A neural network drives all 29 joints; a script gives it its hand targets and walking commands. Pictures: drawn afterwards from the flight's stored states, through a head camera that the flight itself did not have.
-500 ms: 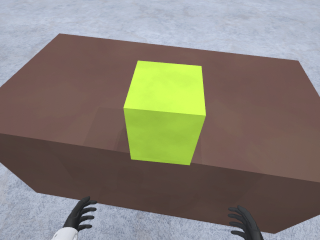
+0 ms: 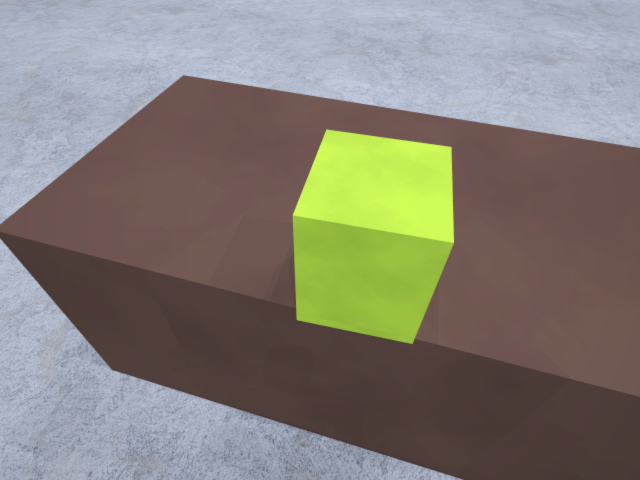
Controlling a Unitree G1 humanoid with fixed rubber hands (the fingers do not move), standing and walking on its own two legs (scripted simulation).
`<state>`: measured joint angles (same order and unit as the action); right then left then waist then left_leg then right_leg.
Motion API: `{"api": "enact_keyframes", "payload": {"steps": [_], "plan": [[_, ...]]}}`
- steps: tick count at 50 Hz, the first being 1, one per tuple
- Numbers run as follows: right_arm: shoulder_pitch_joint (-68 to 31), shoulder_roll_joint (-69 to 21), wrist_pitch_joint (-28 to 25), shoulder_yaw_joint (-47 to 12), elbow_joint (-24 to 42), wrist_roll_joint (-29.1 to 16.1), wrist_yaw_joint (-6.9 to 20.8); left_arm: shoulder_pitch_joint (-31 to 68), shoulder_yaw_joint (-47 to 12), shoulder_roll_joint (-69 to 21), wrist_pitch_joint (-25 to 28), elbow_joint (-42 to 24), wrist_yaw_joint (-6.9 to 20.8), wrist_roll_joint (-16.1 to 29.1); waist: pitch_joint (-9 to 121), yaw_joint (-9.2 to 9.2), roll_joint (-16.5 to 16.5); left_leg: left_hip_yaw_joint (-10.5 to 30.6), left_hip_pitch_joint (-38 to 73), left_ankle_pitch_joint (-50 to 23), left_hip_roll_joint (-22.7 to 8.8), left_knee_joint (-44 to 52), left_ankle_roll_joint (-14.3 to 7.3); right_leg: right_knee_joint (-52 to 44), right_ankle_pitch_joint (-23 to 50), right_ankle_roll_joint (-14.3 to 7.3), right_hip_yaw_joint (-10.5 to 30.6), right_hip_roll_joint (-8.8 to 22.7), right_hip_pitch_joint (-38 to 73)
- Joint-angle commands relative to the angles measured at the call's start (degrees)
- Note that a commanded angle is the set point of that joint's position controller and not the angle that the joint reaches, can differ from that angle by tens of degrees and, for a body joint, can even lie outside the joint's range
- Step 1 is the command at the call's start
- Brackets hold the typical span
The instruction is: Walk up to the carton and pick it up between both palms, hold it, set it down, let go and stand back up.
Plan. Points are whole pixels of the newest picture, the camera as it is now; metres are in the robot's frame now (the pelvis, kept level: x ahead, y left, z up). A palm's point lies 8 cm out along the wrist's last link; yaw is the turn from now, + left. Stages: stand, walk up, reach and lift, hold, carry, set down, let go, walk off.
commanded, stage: stand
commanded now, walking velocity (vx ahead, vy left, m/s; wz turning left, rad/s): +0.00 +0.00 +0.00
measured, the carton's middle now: (370, 238) +0.48 -0.06 +0.01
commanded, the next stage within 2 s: none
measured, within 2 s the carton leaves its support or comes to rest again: neither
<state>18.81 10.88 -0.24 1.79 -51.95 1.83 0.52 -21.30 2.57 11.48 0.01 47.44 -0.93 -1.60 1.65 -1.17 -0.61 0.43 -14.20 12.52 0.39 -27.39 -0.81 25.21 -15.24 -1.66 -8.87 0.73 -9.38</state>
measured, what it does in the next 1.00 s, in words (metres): stands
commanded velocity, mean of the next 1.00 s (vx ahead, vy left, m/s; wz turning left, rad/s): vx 0.00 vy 0.00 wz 0.00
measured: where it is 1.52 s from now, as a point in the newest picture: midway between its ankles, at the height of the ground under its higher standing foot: outside the picture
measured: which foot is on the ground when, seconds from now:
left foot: down 0.00-1.00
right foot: down 0.00-1.00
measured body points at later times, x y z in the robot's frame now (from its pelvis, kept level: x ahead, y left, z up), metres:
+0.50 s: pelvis -0.02 +0.00 +0.00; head -0.03 +0.00 +0.45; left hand -0.06 +0.21 -0.16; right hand -0.02 -0.22 -0.16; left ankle +0.02 +0.11 -0.74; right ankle -0.02 -0.09 -0.74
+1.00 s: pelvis -0.02 -0.02 +0.00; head -0.03 -0.02 +0.45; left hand -0.08 +0.18 -0.16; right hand -0.05 -0.22 -0.16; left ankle +0.02 +0.11 -0.74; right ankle -0.02 -0.09 -0.74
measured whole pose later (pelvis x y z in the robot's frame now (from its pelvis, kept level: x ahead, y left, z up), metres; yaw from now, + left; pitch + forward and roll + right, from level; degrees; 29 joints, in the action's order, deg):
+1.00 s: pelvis -0.02 -0.02 +0.00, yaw +2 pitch -2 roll +0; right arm 20.6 5.2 0.1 -0.5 -66.0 0.7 -1.9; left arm -21.8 1.1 5.9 0.3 67.3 -2.2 -1.2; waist 0.7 -0.4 -0.4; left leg 2.7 -14.0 9.3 -0.3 -24.8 1.0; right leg 23.9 -13.6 -3.6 -11.0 -0.3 -9.1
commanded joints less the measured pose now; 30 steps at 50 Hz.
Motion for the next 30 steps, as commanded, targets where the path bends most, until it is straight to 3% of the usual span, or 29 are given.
{"api": "enact_keyframes", "payload": {"steps": [1,2,8,12,13,17,20,23,30], "plan": [[1.7,6.2,-1.2,1.4,1.5,-0.4,-1.0,-2.0,2.0,6.4,1.3,-0.4,-0.6,0.1,-4.9,0.33,-0.5,6.6,-3.9,-4.3,-4.8,6.6,-1.2,-6.7,1.3,-0.4,7.5,5.7,-0.6],[1.9,6.6,-1.1,1.4,0.9,-0.5,-1.1,-3.0,1.9,5.7,1.4,0.8,-0.7,0.1,-3.7,0.34,-1.8,6.9,-3.1,-4.0,-4.9,7.0,-1.4,-6.4,2.1,-0.4,7.5,5.9,0.6],[2.5,5.9,-0.7,1.1,-2.0,-0.6,-1.6,-4.7,1.2,3.6,1.3,5.8,-1.0,-0.1,-5.8,0.41,0.2,6.9,-3.6,-2.1,-4.3,8.3,-1.5,-7.6,0.8,-0.2,7.2,6.0,-0.1],[3.2,4.0,-0.5,0.4,-3.8,-0.9,-1.8,-5.2,0.7,2.5,1.2,8.7,-1.0,0.0,-6.9,0.79,-0.3,7.1,-3.6,0.3,-4.3,8.8,-1.5,-8.3,-1.2,-0.4,7.0,6.0,-1.4],[3.3,3.2,-0.5,0.1,-4.7,-0.8,-1.9,-5.7,1.1,3.7,1.3,9.3,-1.0,0.0,-6.2,0.21,0.2,7.0,-3.5,0.7,-4.1,9.0,-1.4,-8.2,-1.8,0.0,6.8,5.8,-0.7],[3.5,3.3,-0.5,0.0,-6.0,-1.0,-2.0,-6.4,0.6,2.0,1.3,11.7,-1.3,0.0,-5.1,0.30,-0.8,6.9,-3.3,0.5,-4.0,9.1,-1.5,-8.1,-1.1,-0.2,6.6,5.8,0.1],[3.6,1.9,-0.6,-0.5,-7.3,-0.9,-2.2,-6.5,0.5,1.5,1.2,13.4,-1.3,0.2,-7.3,0.11,0.4,7.3,-4.0,-1.0,-4.1,9.1,-1.7,-8.0,-1.1,-0.4,6.6,6.0,-0.4],[4.6,1.7,-0.3,-0.6,-8.6,-0.9,-2.4,-6.6,0.3,0.7,1.0,14.4,-1.4,0.1,-8.2,0.42,-1.5,7.5,-5.5,0.4,-4.0,9.3,-1.4,-8.0,-0.9,-0.6,6.8,5.9,0.3],[5.2,0.1,0.0,-1.1,-10.5,-1.1,-2.3,-6.2,-0.2,0.0,0.8,16.7,-1.5,0.2,-8.2,0.63,1.1,7.1,-5.3,0.1,-3.7,8.3,-1.2,-9.0,-3.9,-0.8,6.9,6.0,-0.9]]}}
